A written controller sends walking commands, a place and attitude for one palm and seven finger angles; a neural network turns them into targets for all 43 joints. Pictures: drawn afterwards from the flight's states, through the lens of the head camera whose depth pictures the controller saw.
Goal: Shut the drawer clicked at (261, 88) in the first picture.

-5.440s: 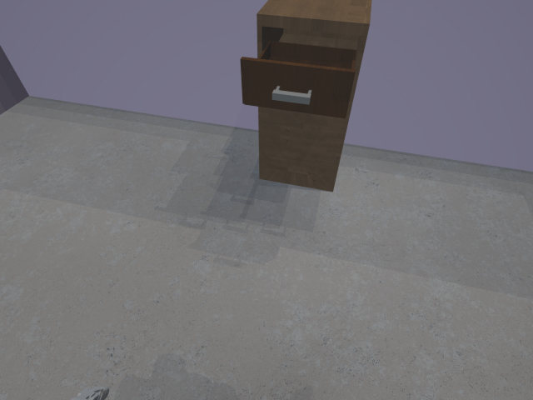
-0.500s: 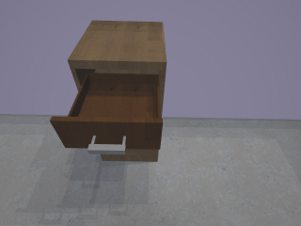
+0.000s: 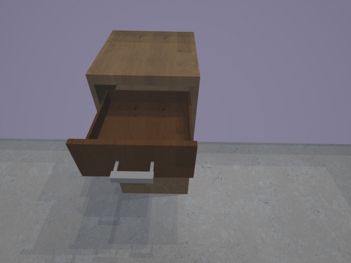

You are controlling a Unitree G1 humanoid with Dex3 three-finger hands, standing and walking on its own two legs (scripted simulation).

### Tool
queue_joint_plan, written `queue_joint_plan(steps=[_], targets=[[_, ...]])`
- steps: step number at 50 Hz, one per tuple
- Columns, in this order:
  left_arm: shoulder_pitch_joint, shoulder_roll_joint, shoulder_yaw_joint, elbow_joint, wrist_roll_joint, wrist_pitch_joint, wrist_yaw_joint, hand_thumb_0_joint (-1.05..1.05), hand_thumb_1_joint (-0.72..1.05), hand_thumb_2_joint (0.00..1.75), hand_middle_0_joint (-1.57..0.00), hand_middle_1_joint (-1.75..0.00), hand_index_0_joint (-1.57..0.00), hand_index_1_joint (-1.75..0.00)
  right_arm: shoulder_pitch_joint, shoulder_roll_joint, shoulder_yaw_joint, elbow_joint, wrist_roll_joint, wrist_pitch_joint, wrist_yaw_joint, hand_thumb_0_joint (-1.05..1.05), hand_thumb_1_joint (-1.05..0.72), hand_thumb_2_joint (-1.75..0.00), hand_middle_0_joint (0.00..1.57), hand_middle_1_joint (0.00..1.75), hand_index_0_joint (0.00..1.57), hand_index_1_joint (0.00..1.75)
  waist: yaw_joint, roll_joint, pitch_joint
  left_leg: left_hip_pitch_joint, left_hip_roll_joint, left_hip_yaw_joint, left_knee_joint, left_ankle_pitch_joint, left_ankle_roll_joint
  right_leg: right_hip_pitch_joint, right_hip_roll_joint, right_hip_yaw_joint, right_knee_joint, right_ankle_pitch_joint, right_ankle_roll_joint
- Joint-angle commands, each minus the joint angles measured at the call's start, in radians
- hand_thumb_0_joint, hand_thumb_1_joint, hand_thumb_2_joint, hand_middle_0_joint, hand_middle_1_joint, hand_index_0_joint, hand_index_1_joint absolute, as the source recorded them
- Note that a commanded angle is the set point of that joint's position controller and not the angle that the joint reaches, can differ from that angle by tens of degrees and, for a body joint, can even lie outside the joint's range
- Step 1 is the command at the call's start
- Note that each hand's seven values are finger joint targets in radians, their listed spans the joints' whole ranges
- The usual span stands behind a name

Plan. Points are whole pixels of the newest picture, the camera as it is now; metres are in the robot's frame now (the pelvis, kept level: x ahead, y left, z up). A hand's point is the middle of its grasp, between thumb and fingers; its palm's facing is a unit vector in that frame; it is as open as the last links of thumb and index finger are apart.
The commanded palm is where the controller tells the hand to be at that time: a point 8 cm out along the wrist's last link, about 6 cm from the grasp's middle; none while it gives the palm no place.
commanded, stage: look again from close up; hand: left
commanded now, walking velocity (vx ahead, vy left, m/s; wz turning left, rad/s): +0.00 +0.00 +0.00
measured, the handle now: (133, 170) +0.39 +0.14 -0.05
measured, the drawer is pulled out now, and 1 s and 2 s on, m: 0.30 0.30 0.30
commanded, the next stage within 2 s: shuffle to correct the standing spot in 0.20 s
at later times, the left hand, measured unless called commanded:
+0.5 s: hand out of the picture -0.02 +0.19 -0.18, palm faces -0.01 -0.99 -0.14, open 7.4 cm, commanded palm none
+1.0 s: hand out of the picture +0.03 +0.12 -0.20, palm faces +0.03 -1.00 -0.09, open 7.4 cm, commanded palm none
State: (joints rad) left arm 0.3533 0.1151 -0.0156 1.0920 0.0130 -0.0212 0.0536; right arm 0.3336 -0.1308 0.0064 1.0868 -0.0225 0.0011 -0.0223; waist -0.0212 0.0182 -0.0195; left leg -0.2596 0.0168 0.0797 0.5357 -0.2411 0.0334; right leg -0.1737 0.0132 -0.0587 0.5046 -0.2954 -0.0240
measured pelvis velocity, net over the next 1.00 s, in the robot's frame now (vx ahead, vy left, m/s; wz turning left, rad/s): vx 0.07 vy -0.02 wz -0.03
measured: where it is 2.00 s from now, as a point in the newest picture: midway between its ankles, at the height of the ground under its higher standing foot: outside the picture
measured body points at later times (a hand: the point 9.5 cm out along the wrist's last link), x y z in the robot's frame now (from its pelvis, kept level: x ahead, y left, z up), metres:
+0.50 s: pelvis +0.01 +0.03 +0.00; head +0.01 +0.04 +0.45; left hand -0.02 +0.24 -0.16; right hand +0.00 -0.19 -0.15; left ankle +0.03 +0.10 -0.74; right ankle -0.01 -0.10 -0.73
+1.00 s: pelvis +0.07 -0.02 -0.01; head +0.08 +0.01 +0.44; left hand +0.03 +0.18 -0.19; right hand +0.08 -0.25 -0.15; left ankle +0.07 +0.06 -0.74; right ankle -0.01 -0.11 -0.73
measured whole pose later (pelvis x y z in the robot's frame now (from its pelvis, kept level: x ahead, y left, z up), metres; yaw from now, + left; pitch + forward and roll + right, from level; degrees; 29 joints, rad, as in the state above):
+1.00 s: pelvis +0.07 -0.02 -0.01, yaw -2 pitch -1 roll -1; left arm 0.41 0.13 0.01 1.07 0.02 0.00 0.03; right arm 0.26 -0.12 -0.02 1.10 -0.03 -0.02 -0.04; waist 0.00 -0.07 0.03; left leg -0.27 0.03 0.14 0.64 -0.31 0.06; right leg -0.16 0.04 -0.07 0.65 -0.43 -0.06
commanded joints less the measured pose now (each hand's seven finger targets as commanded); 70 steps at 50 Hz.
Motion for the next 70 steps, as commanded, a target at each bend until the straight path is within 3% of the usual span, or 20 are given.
queue_joint_plan(steps=[1, 15, 21, 25, 37, 41, 44, 47, 48, 49, 50, 51, 53, 56, 60, 62, 63, 65, 67, 70], targets=[[0.063, 0.091, 0.012, -0.047, 0.002, -0.014, -0.002, 0.0, 0.9, 0.9, -0.2, -0.3, -0.2, -0.3, 0.057, -0.085, -0.013, -0.041, 0.007, -0.017, 0.004, 0.0, -0.9, -0.9, 0.2, 0.3, 0.2, 0.3, 0.005, -0.051, 0.174, -0.042, 0.074, -0.126, -0.146, -0.036, 0.001, -0.139, -0.104, 0.129, -0.141, -0.025, -0.042], [0.078, 0.102, 0.01, -0.052, 0.003, -0.001, -0.007, 0.0, 0.9, 0.9, -0.2, -0.3, -0.2, -0.3, 0.024, -0.13, -0.014, -0.041, 0.011, -0.03, 0.003, 0.0, -0.9, -0.9, 0.2, 0.3, 0.2, 0.3, 0.022, 0.001, 0.08, 0.032, 0.099, -0.156, -0.222, 0.013, 0.018, -0.038, -0.108, 0.082, -0.116, 0.09, -0.011], [0.098, 0.076, 0.007, -0.039, 0.018, 0.014, -0.02, 0.0, 0.9, 0.9, -0.2, -0.3, -0.2, -0.3, 0.03, -0.165, -0.035, -0.021, 0.008, -0.013, 0.0, 0.0, -0.9, -0.9, 0.2, 0.3, 0.2, 0.3, 0.016, 0.04, 0.153, -0.008, 0.162, -0.238, -0.347, -0.353, 0.049, -0.112, -0.056, 0.006, -0.04, -0.081, -0.006], [0.12, 0.067, 0.009, -0.042, 0.023, 0.021, -0.028, 0.0, 0.9, 0.9, -0.2, -0.3, -0.2, -0.3, 0.039, -0.173, -0.047, -0.02, 0.005, -0.009, -0.004, 0.0, -0.9, -0.9, 0.2, 0.3, 0.2, 0.3, 0.017, 0.029, 0.165, -0.013, 0.198, -0.27, -0.352, -0.378, 0.082, -0.151, -0.042, -0.012, 0.014, -0.091, -0.013], [0.173, 0.087, 0.03, -0.026, 0.013, 0.002, -0.028, 0.0, 0.9, 0.9, -0.2, -0.3, -0.2, -0.3, 0.041, -0.107, -0.043, -0.011, 0.007, -0.036, -0.013, 0.0, -0.9, -0.9, 0.2, 0.3, 0.2, 0.3, 0.02, -0.084, 0.077, 0.014, 0.104, -0.056, -0.062, 0.086, 0.047, -0.031, -0.104, 0.09, -0.067, 0.183, -0.056], [0.211, 0.138, 0.048, -0.018, 0.014, 0.004, -0.02, 0.0, 0.9, 0.9, -0.2, -0.3, -0.2, -0.3, -0.002, -0.058, -0.035, -0.023, 0.005, -0.036, -0.014, 0.0, -0.9, -0.9, 0.2, 0.3, 0.2, 0.3, 0.036, -0.216, 0.082, -0.15, 0.007, 0.072, 0.148, -0.095, 0.003, 0.107, -0.212, 0.22, -0.119, 0.445, -0.132], [0.218, 0.138, 0.053, -0.022, 0.021, 0.006, -0.014, 0.0, 0.9, 0.9, -0.2, -0.3, -0.2, -0.3, -0.072, -0.045, -0.034, -0.047, 0.005, -0.032, -0.016, 0.0, -0.9, -0.9, 0.2, 0.3, 0.2, 0.3, 0.055, -0.177, 0.147, -0.256, 0.011, 0.063, 0.277, -0.287, 0.001, 0.123, -0.262, 0.262, -0.143, 0.605, -0.215], [0.11, 0.139, 0.045, -0.045, 0.013, 0.009, -0.016, 0.0, 0.9, 0.9, -0.2, -0.3, -0.2, -0.3, 0.028, -0.041, -0.034, -0.011, 0.004, -0.034, -0.017, 0.0, -0.9, -0.9, 0.2, 0.3, 0.2, 0.3, -0.03, -0.074, 0.102, -0.011, 0.0, 0.068, -0.004, -0.115, 0.011, 0.033, -0.179, 0.136, 0.021, 0.736, -0.164], [0.064, 0.127, 0.044, -0.064, 0.003, 0.008, -0.022, 0.0, 0.9, 0.9, -0.2, -0.3, -0.2, -0.3, 0.14, -0.074, -0.042, 0.03, 0.0, -0.043, -0.022, 0.0, -0.9, -0.9, 0.2, 0.3, 0.2, 0.3, -0.076, -0.025, 0.075, 0.17, 0.052, -0.013, -0.114, 0.115, 0.043, -0.086, -0.113, 0.082, 0.201, 0.674, -0.107], [0.068, 0.09, 0.038, -0.083, -0.005, 0.003, -0.03, 0.0, 0.9, 0.9, -0.2, -0.3, -0.2, -0.3, 0.246, -0.178, -0.064, 0.06, -0.014, -0.048, -0.034, 0.0, -0.9, -0.9, 0.2, 0.3, 0.2, 0.3, -0.097, 0.194, 0.005, 0.354, 0.287, -0.313, -0.159, 0.417, 0.14, -0.303, -0.007, 0.004, 0.436, 0.286, -0.032], [0.042, 0.089, 0.035, -0.103, 0.002, 0.004, -0.027, 0.0, 0.9, 0.9, -0.2, -0.3, -0.2, -0.3, 0.266, -0.214, -0.067, 0.063, -0.01, -0.038, -0.04, 0.0, -0.9, -0.9, 0.2, 0.3, 0.2, 0.3, -0.09, 0.237, 0.031, 0.343, 0.449, -0.45, -0.234, 0.579, 0.24, -0.417, 0.02, 0.011, 0.652, -0.252, -0.01], [0.021, 0.122, 0.049, -0.108, 0.02, 0.019, -0.026, 0.0, 0.9, 0.9, -0.2, -0.3, -0.2, -0.3, 0.2, -0.196, -0.062, 0.041, -0.007, -0.031, -0.03, 0.0, -0.9, -0.9, 0.2, 0.3, 0.2, 0.3, -0.065, 0.135, 0.106, 0.203, 0.432, -0.39, -0.253, 0.362, 0.254, -0.418, -0.027, 0.069, 0.728, -0.276, -0.022], [0.023, 0.088, 0.042, -0.105, 0.025, 0.032, -0.034, 0.0, 0.9, 0.9, -0.2, -0.3, -0.2, -0.3, 0.033, -0.137, -0.043, -0.015, -0.002, -0.034, -0.026, 0.0, -0.9, -0.9, 0.2, 0.3, 0.2, 0.3, 0.009, 0.131, 0.223, 0.009, 0.367, -0.287, -0.295, 0.211, 0.205, -0.402, -0.067, 0.069, 0.694, -0.196, -0.008], [0.069, 0.028, 0.027, -0.091, 0.008, 0.036, -0.038, 0.0, 0.9, 0.9, -0.2, -0.3, -0.2, -0.3, -0.06, -0.124, -0.029, -0.041, -0.005, -0.04, -0.015, 0.0, -0.9, -0.9, 0.2, 0.3, 0.2, 0.3, 0.059, 0.13, 0.162, -0.077, 0.243, -0.069, -0.246, 0.302, 0.135, -0.198, -0.082, 0.012, 0.452, -0.119, 0.011], [0.105, 0.031, 0.025, -0.056, 0.005, 0.019, -0.026, 0.0, 0.9, 0.9, -0.2, -0.3, -0.2, -0.3, -0.033, -0.13, -0.029, -0.031, 0.01, -0.025, -0.007, 0.0, -0.9, -0.9, 0.2, 0.3, 0.2, 0.3, 0.064, 0.059, 0.091, -0.048, 0.163, -0.013, -0.102, 0.215, 0.063, 0.017, -0.055, -0.063, 0.008, 0.161, 0.046], [0.107, 0.116, 0.032, -0.054, 0.004, -0.003, -0.016, 0.0, 0.9, 0.9, -0.2, -0.3, -0.2, -0.3, 0.01, -0.069, -0.02, -0.031, 0.023, -0.019, -0.002, 0.0, -0.9, -0.9, 0.2, 0.3, 0.2, 0.3, 0.034, -0.113, 0.067, -0.046, 0.069, -0.009, -0.046, -0.055, -0.016, 0.036, -0.179, 0.16, -0.112, 0.391, 0.003], [0.048, 0.154, 0.033, -0.071, 0.001, -0.003, -0.017, 0.0, 0.9, 0.9, -0.2, -0.3, -0.2, -0.3, 0.055, -0.048, -0.016, -0.023, 0.026, -0.007, 0.002, 0.0, -0.9, -0.9, 0.2, 0.3, 0.2, 0.3, 0.003, -0.137, 0.074, -0.014, 0.036, -0.003, -0.07, -0.157, -0.032, -0.021, -0.245, 0.186, -0.142, 0.393, -0.037], [-0.003, 0.168, 0.036, -0.097, 0.004, 0.011, -0.023, 0.0, 0.9, 0.9, -0.2, -0.3, -0.2, -0.3, 0.069, -0.034, -0.018, -0.009, 0.025, -0.008, 0.008, 0.0, -0.9, -0.9, 0.2, 0.3, 0.2, 0.3, -0.009, 0.026, 0.129, 0.024, 0.036, -0.025, -0.115, -0.042, -0.021, -0.098, -0.202, 0.123, -0.096, 0.353, -0.015], [0.013, 0.165, 0.041, -0.082, 0.0, 0.0, -0.015, 0.0, 0.9, 0.9, -0.2, -0.3, -0.2, -0.3, 0.055, -0.075, -0.03, -0.014, 0.026, -0.005, -0.001, 0.0, -0.9, -0.9, 0.2, 0.3, 0.2, 0.3, 0.012, -0.129, 0.046, 0.052, 0.061, -0.004, -0.058, 0.118, -0.036, -0.006, -0.196, 0.111, -0.031, 0.614, -0.022], [0.018, 0.187, 0.053, -0.096, 0.0, 0.005, -0.007, 0.0, 0.9, 0.9, -0.2, -0.3, -0.2, -0.3, 0.073, -0.097, -0.042, -0.032, 0.029, 0.0, -0.006, 0.0, -0.9, -0.9, 0.2, 0.3, 0.2, 0.3, 0.014, -0.138, -0.016, 0.065, 0.06, 0.007, -0.039, 0.177, -0.041, 0.047, -0.23, 0.117, 0.012, 0.775, -0.04]])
